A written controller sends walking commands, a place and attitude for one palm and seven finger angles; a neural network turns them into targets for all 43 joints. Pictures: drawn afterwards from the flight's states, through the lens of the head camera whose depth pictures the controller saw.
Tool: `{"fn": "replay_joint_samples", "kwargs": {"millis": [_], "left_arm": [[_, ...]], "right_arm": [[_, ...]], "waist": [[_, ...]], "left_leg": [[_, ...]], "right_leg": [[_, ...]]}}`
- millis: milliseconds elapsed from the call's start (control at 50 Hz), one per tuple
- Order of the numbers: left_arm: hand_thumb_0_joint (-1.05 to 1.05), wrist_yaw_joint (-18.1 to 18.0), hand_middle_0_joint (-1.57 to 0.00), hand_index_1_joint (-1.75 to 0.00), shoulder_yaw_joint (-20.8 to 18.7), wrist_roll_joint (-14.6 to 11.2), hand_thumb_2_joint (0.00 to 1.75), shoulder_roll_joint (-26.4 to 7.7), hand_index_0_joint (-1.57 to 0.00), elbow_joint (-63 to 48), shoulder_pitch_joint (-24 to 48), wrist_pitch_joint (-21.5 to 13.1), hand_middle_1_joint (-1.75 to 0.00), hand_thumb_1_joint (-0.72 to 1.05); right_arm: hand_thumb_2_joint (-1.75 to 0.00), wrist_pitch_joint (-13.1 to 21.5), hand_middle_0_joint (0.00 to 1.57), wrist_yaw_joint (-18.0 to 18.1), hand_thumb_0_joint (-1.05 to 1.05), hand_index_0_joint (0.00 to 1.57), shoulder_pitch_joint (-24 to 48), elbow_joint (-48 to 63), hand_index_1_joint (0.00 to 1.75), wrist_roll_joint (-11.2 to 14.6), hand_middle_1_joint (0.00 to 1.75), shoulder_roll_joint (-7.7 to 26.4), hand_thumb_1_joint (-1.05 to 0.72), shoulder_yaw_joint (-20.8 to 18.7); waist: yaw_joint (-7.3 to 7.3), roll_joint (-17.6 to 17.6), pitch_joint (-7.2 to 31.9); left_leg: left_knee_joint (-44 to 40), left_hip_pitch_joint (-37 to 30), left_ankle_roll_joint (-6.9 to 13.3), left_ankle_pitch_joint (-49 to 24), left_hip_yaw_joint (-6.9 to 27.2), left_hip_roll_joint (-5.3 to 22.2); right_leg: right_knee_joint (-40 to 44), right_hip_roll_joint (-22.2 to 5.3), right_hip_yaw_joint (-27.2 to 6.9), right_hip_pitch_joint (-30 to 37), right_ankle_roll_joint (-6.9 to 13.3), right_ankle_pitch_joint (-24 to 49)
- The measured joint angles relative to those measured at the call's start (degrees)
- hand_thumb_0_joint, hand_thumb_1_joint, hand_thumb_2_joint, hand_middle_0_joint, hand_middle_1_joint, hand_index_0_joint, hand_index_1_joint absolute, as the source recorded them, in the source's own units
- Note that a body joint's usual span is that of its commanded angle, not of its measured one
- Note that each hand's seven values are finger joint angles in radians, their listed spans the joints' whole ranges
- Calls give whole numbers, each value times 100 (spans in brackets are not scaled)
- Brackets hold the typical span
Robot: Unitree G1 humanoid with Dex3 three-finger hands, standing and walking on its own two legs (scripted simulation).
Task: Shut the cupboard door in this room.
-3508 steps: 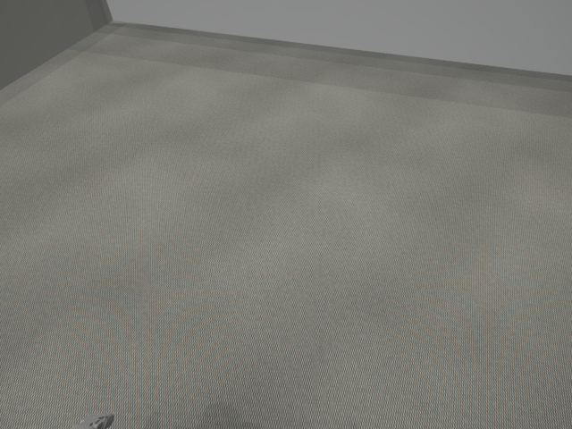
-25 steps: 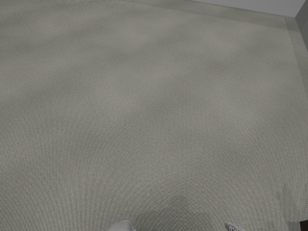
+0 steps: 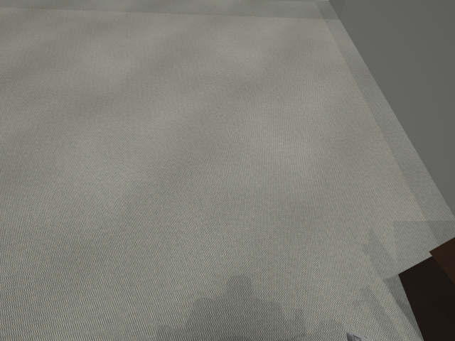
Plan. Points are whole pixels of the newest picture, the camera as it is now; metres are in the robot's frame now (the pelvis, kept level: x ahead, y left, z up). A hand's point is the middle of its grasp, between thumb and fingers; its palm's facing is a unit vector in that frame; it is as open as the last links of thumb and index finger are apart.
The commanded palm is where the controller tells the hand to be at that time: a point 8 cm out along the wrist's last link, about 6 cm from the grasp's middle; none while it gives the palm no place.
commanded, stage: turn to face it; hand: left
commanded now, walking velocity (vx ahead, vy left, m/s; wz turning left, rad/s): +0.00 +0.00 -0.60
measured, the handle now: out of the picture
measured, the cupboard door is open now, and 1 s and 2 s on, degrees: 18 18 18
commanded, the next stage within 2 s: take the last steps up to it in 1.78 s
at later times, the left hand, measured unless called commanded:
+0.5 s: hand (171, 309) +0.19 +0.13 -0.14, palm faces -0.31 -0.91 -0.27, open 7.4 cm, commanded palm none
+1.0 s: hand (183, 291) +0.23 +0.11 -0.15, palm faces -0.54 -0.80 -0.27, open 7.4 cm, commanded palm none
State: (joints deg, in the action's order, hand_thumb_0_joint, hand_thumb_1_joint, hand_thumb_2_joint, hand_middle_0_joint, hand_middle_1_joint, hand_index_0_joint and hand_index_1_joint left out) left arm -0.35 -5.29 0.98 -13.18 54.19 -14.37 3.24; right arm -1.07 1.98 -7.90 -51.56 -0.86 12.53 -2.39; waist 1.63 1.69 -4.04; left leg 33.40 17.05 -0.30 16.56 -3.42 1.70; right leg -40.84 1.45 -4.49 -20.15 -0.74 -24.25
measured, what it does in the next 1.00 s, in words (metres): steps on the spot, turning right: right foot, then left foot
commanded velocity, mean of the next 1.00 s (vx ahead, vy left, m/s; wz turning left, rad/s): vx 0.00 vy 0.00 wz -0.60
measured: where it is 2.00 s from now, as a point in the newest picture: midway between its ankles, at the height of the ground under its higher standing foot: outside the picture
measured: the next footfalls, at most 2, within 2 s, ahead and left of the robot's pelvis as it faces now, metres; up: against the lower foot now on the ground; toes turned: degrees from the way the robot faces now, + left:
right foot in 0.30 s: +0.04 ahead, -0.14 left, +0.00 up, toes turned -15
left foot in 0.66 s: +0.13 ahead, +0.09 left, +0.00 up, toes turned -22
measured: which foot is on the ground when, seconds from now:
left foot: down 0.00-0.30, up 0.32-0.64, down 0.66-0.98, up 1.00-1.00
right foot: up 0.00-0.28, down 0.30-0.66, up 0.68-0.96, down 0.98-1.00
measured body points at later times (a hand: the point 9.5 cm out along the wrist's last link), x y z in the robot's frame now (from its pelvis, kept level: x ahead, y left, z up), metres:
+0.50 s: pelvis +0.01 -0.03 +0.01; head +0.06 -0.06 +0.45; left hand +0.20 +0.17 -0.12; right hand -0.01 -0.30 -0.14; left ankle +0.04 +0.11 -0.66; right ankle +0.00 -0.13 -0.73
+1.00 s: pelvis +0.02 -0.02 -0.01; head +0.06 -0.05 +0.44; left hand +0.26 +0.15 -0.13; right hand -0.07 -0.28 -0.15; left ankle +0.09 +0.11 -0.72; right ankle -0.05 -0.11 -0.73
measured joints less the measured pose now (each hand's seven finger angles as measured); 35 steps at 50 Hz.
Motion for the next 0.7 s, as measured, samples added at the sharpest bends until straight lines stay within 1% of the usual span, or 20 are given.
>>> {"fn": "replay_joint_samples", "kwargs": {"millis": [20,60,80,120,200,260,280,300,320,340,360,400,440,480,540,580,620,660,680,700], "left_arm": [[1,21,-20,-30,-15,18,90,-71,-20,-14,82,35,-30,90],[1,69,-20,-30,-37,36,90,-187,-20,-65,272,81,-30,90],[1,94,-20,-30,-41,35,90,-230,-19,-115,371,94,-30,90],[1,135,-20,-30,-35,29,90,-291,-19,-242,553,104,-30,91],[1,200,-20,-30,13,28,90,-338,-19,-459,833,90,-30,91],[1,230,-20,-30,60,27,90,-326,-19,-582,971,55,-30,91],[1,239,-20,-30,82,28,90,-322,-19,-630,987,21,-30,91],[1,243,-20,-30,113,37,90,-343,-19,-688,977,-39,-30,91],[1,214,-20,-30,133,39,90,-299,-19,-690,997,-112,-30,91],[1,181,-20,-30,172,25,90,-236,-19,-690,1002,-155,-30,91],[1,146,-20,-30,207,18,90,-173,-19,-694,982,-167,-30,91],[1,83,-20,-30,254,17,90,-65,-19,-690,908,-129,-30,90],[1,53,-20,-30,281,21,90,10,-20,-665,822,-98,-30,90],[1,51,-20,-30,302,30,90,64,-20,-621,740,-83,-30,90],[1,74,-20,-30,304,42,90,125,-20,-568,607,-67,-30,90],[1,90,-20,-30,292,56,90,141,-20,-532,521,-46,-30,90],[1,100,-20,-30,260,57,90,132,-20,-494,443,-13,-30,90],[1,104,-20,-30,221,30,90,111,-20,-467,341,38,-30,90],[1,117,-20,-30,197,4,90,89,-20,-451,322,70,-30,90],[1,133,-20,-30,166,-3,90,38,-20,-425,333,99,-30,90]], "right_arm": [[-90,20,20,6,1,20,-39,22,30,-37,30,-7,-90,25],[-90,35,20,18,0,20,-158,60,30,-75,30,-10,-90,69],[-90,31,20,22,0,20,-218,70,30,-88,30,-6,-90,84],[-90,13,20,23,0,20,-321,59,30,-102,30,13,-90,100],[-90,-23,20,-12,0,20,-490,2,30,-102,30,75,-90,76],[-90,-68,20,-55,0,20,-610,-38,30,-92,30,152,-90,38],[-90,-87,20,-73,1,20,-663,-46,30,-79,30,184,-90,23],[-90,-112,20,-94,1,20,-727,-45,30,-54,30,206,-90,5],[-90,-166,20,-103,1,20,-699,-75,30,-31,30,264,-90,-21],[-90,-238,20,-89,1,20,-637,-105,30,-17,30,323,-90,-41],[-90,-301,20,-69,1,20,-573,-128,30,-5,30,362,-90,-60],[-90,-343,20,-55,1,20,-466,-134,30,3,30,384,-90,-72],[-90,-322,20,-68,1,20,-389,-81,30,1,30,351,-90,-57],[-90,-288,20,-83,1,20,-332,-5,30,10,30,291,-91,-36],[-90,-263,20,-93,1,20,-247,92,30,23,30,195,-91,-18],[-90,-246,20,-98,1,20,-180,150,30,38,30,134,-90,-7],[-90,-200,20,-91,1,20,-133,206,30,54,30,74,-90,11],[-90,-103,20,-82,1,20,-158,284,30,60,30,52,-90,53],[-90,-45,20,-72,1,20,-175,313,30,32,30,42,-90,65],[-90,-20,20,-59,1,20,-175,327,30,0,30,0,-90,89]], "waist": [[-15,34,-26],[-60,30,-69],[-77,4,-96],[-101,-65,-150],[-190,-212,-218],[-274,-311,-231],[-292,-339,-215],[-302,-308,-168],[-311,-387,-189],[-340,-471,-231],[-357,-519,-258],[-368,-527,-280],[-360,-454,-278],[-344,-360,-268],[-271,-237,-229],[-216,-164,-206],[-167,-82,-173],[-142,-59,-73],[-149,-60,-41],[-133,3,-67]], "left_leg": [[45,-42,59,102,-84,29],[-60,-179,96,172,-188,118],[-151,-252,89,150,-226,172],[-316,-387,57,84,-320,290],[-362,-553,-41,126,-574,514],[-116,-561,-147,314,-771,663],[67,-514,-194,426,-823,715],[374,-390,-231,555,-873,734],[898,-180,-274,922,-723,751],[1513,73,-299,1224,-455,679],[2088,318,-314,1354,-232,572],[2832,705,-357,1201,-4,416],[2969,918,-411,984,65,338],[2732,985,-445,855,107,287],[2190,934,-454,777,172,214],[1770,813,-430,778,210,152],[1168,589,-391,658,226,76],[174,203,-304,270,251,65],[10,187,-196,-54,246,90],[110,213,-107,-73,173,99]], "right_leg": [[-529,-5,51,-155,-25,-299],[-1417,-31,242,-419,-86,-523],[-1662,-58,349,-501,-115,-536],[-1730,-118,527,-555,-151,-453],[-907,-197,746,-337,-106,-156],[-91,-193,841,0,-15,230],[310,-187,871,181,31,564],[667,-220,846,340,178,895],[576,-165,823,282,280,814],[448,-113,795,226,306,685],[415,-79,745,209,301,611],[556,-34,613,248,271,651],[755,-14,466,298,245,793],[899,-3,334,338,254,892],[988,32,139,336,230,959],[981,67,2,301,194,973],[916,105,-141,232,139,959],[723,199,-262,80,58,879],[473,242,-267,-56,50,613],[28,223,-206,-216,32,174]]}}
